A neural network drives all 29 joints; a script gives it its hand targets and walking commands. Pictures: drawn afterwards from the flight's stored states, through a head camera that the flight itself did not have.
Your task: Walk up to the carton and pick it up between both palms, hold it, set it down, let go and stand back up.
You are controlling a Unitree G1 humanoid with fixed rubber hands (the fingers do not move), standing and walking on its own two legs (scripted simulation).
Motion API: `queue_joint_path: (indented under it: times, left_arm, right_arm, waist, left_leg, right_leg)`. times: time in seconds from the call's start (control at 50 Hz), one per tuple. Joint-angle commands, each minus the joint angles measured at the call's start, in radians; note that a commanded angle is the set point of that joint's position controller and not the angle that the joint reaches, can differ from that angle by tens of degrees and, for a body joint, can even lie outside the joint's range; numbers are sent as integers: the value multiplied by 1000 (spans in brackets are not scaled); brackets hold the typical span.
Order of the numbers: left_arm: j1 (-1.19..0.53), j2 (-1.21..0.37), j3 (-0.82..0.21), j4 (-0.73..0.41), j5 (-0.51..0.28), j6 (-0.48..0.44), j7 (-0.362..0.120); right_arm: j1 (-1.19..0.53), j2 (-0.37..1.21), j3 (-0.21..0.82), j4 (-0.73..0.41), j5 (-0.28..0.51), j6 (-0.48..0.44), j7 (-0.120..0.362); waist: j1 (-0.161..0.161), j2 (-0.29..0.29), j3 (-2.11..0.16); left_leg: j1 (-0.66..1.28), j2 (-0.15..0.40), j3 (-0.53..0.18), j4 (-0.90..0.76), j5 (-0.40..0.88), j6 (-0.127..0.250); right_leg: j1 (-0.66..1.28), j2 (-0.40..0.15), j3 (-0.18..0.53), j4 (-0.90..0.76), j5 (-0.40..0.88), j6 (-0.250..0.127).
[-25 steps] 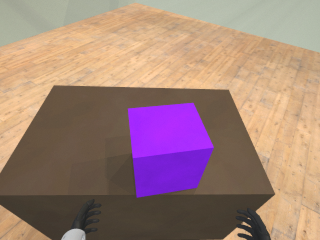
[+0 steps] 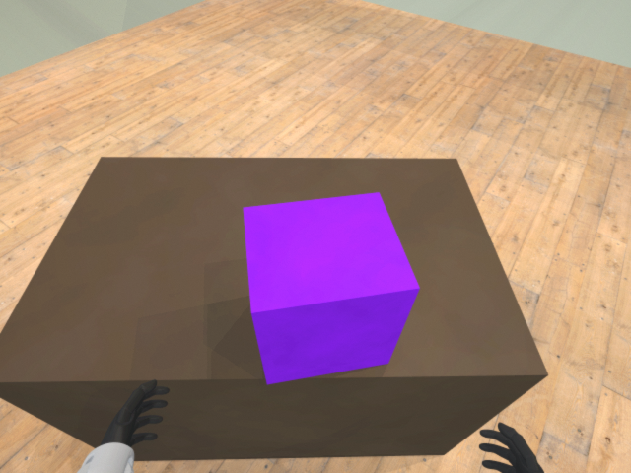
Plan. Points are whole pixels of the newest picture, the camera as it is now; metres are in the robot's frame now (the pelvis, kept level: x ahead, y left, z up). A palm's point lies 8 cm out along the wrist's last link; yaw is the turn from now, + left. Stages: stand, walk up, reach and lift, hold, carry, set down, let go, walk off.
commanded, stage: stand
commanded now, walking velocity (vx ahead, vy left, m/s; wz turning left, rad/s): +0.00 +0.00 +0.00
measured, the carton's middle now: (321, 291) +0.37 +0.03 -0.03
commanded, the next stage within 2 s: none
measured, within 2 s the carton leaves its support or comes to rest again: neither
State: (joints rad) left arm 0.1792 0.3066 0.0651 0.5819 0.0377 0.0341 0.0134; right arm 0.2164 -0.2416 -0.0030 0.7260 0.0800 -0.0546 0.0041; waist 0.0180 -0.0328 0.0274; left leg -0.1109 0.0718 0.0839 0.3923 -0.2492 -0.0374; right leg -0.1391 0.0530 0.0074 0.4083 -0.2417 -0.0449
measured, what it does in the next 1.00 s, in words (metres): stands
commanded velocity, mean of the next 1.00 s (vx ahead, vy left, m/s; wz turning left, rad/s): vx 0.00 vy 0.00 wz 0.00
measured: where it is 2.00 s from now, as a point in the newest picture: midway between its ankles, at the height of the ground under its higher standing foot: outside the picture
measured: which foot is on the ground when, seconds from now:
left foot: down 0.00-1.00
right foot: down 0.00-1.00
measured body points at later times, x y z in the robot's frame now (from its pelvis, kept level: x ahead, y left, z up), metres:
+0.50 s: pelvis +0.02 +0.00 +0.00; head +0.03 +0.01 +0.45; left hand +0.18 +0.29 -0.08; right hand +0.15 -0.25 -0.11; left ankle -0.03 +0.14 -0.74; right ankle -0.01 -0.09 -0.74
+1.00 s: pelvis +0.01 +0.00 +0.00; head +0.01 +0.00 +0.45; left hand +0.17 +0.29 -0.08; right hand +0.14 -0.25 -0.11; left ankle -0.03 +0.14 -0.74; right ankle -0.01 -0.09 -0.74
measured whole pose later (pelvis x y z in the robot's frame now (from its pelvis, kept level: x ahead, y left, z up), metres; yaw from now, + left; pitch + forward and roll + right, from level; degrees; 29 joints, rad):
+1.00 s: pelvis +0.01 +0.00 +0.00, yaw +0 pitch -1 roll +0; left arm 0.18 0.32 0.07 0.63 0.04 0.00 0.01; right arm 0.22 -0.25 0.00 0.74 0.08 -0.02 0.00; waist 0.02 -0.01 0.03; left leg -0.11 0.07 0.08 0.39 -0.26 -0.04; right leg -0.14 0.05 0.01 0.41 -0.25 -0.04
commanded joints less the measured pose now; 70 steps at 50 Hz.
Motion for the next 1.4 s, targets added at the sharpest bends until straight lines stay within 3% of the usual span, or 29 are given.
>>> queue_joint_path:
  times: [0.0,0.08,0.16,0.18,0.2,0.24,0.32,0.34,0.4,0.48,0.5,0.58,0.6,0.66,0.7,0.72,0.8,0.84,0.86,0.9,0.96,1.06,1.08,1.12,1.14,1.16,1.22,1.3,1.38]
  left_arm:
    - [-28,188,39,34,-5,-74,-21]
    - [-35,194,34,41,-17,-75,-20]
    - [-16,220,47,47,-15,-83,-15]
    - [1,206,39,49,-17,-83,-11]
    - [15,205,41,58,-19,-88,-13]
    - [2,207,41,55,-21,-87,-11]
    - [-9,213,39,66,-16,-82,-14]
    - [-7,222,43,62,-14,-85,-11]
    - [2,215,37,74,-16,-86,-14]
    - [7,231,42,78,-18,-87,-8]
    - [-5,218,36,71,-16,-90,-12]
    - [-17,222,44,72,-9,-86,-13]
    - [-17,228,39,77,-15,-86,-16]
    - [-8,221,36,84,-13,-90,-13]
    - [-12,225,35,83,-11,-91,-14]
    - [-6,223,41,82,-9,-93,-14]
    - [-21,223,37,79,-16,-92,-15]
    - [-16,224,39,83,-12,-88,-13]
    - [1,222,38,89,-13,-92,-13]
    - [-7,239,42,90,-13,-96,-11]
    - [-12,219,34,96,-18,-97,-11]
    - [-23,219,29,106,-13,-96,-16]
    - [-1,227,30,108,-16,-99,-17]
    - [-24,221,31,114,-18,-97,-14]
    - [-1,219,29,116,-18,-96,-15]
    - [-9,233,31,118,-18,-99,-14]
    - [-11,234,33,127,-18,-99,-17]
    - [2,224,26,146,-24,-97,-15]
    - [-4,227,30,145,-18,-105,-17]
  right_arm:
    - [-47,-240,-78,-100,-135,10,-9]
    - [-40,-249,-75,-82,-125,23,-14]
    - [-46,-256,-80,-88,-123,36,-16]
    - [-54,-265,-85,-87,-124,37,-17]
    - [-41,-254,-85,-82,-127,36,-18]
    - [-74,-251,-83,-92,-129,35,-16]
    - [-58,-238,-79,-84,-122,37,-17]
    - [-40,-230,-73,-87,-126,35,-12]
    - [-66,-259,-84,-90,-128,33,-14]
    - [-39,-254,-86,-76,-125,31,-13]
    - [-47,-267,-89,-73,-124,31,-18]
    - [-45,-243,-80,-73,-127,33,-21]
    - [-60,-239,-80,-81,-126,32,-16]
    - [-32,-256,-82,-62,-127,34,-19]
    - [-38,-246,-78,-70,-131,25,-16]
    - [-33,-248,-81,-63,-125,31,-16]
    - [-56,-275,-83,-59,-129,22,-13]
    - [-63,-248,-84,-63,-129,26,-11]
    - [-58,-264,-88,-59,-125,27,-15]
    - [-28,-254,-82,-47,-126,28,-16]
    - [-41,-243,-79,-50,-127,24,-13]
    - [-29,-271,-82,-27,-126,21,-17]
    - [-55,-262,-80,-24,-132,23,-17]
    - [-49,-274,-84,-15,-135,22,-19]
    - [-51,-262,-78,-12,-131,21,-18]
    - [-55,-266,-80,-18,-126,23,-10]
    - [-41,-263,-80,-4,-128,21,-12]
    - [-50,-276,-83,16,-131,20,-14]
    - [-63,-271,-83,25,-121,22,-10]
  waist:
    - [0,45,-41]
    - [-16,58,-85]
    - [-5,15,-101]
    - [7,52,-106]
    - [-2,21,-108]
    - [11,64,-131]
    - [-7,51,-106]
    - [-9,17,-115]
    - [2,78,-115]
    - [-3,27,-118]
    - [-13,84,-112]
    - [-14,45,-107]
    - [-10,91,-121]
    - [-9,67,-123]
    - [-17,89,-92]
    - [-11,42,-105]
    - [-6,86,-114]
    - [-8,23,-105]
    - [-12,89,-123]
    - [-21,45,-99]
    - [-22,81,-122]
    - [-26,48,-64]
    - [-6,88,-69]
    - [-16,103,-71]
    - [-9,43,-72]
    - [-10,86,-61]
    - [-18,43,-89]
    - [-17,89,-82]
    - [-4,65,-77]
  left_leg:
    - [-47,54,-85,13,168,82]
    - [-6,58,-74,36,253,79]
    - [-14,47,-59,48,285,80]
    - [-8,52,-62,51,291,75]
    - [-9,50,-61,52,297,84]
    - [22,48,-56,61,322,74]
    - [15,53,-51,54,326,75]
    - [32,58,-61,53,328,81]
    - [42,61,-45,57,345,76]
    - [34,64,-58,53,339,78]
    - [42,58,-50,42,317,74]
    - [51,64,-50,36,344,82]
    - [51,61,-46,42,346,78]
    - [55,69,-60,22,323,81]
    - [37,66,-64,25,307,86]
    - [46,67,-57,28,304,81]
    - [51,63,-58,18,279,77]
    - [69,68,-64,22,303,85]
    - [76,67,-60,24,304,84]
    - [52,66,-67,7,288,77]
    - [54,67,-68,7,287,77]
    - [31,70,-69,-18,217,84]
    - [40,69,-71,-13,223,83]
    - [37,67,-74,-9,235,80]
    - [31,71,-82,-17,239,78]
    - [29,66,-79,-19,216,77]
    - [40,64,-76,-14,215,79]
    - [46,62,-69,-12,225,75]
    - [41,65,-77,-11,203,77]
  right_leg:
    - [2,-157,91,-46,273,10]
    - [26,-164,91,-34,399,20]
    - [71,-165,92,-20,512,42]
    - [65,-173,86,-25,512,41]
    - [78,-169,84,-17,526,41]
    - [64,-168,77,-10,543,39]
    - [63,-170,74,-17,563,45]
    - [51,-161,58,-15,547,42]
    - [42,-165,75,-20,515,24]
    - [49,-173,78,-16,533,29]
    - [47,-169,82,-23,498,25]
    - [36,-158,65,-17,485,21]
    - [58,-172,79,-20,507,31]
    - [49,-164,74,-27,460,10]
    - [41,-173,80,-38,463,18]
    - [44,-167,65,-30,451,18]
    - [36,-170,83,-39,429,16]
    - [13,-160,68,-41,430,21]
    - [33,-166,79,-50,429,20]
    - [37,-172,76,-44,459,21]
    - [33,-175,76,-31,426,13]
    - [0,-162,86,-55,332,6]
    - [7,-167,83,-65,333,13]
    - [17,-169,98,-66,352,9]
    - [17,-168,72,-61,349,9]
    - [2,-169,90,-66,320,15]
    - [18,-170,84,-60,340,12]
    - [18,-181,107,-79,362,14]
    - [14,-184,103,-91,336,27]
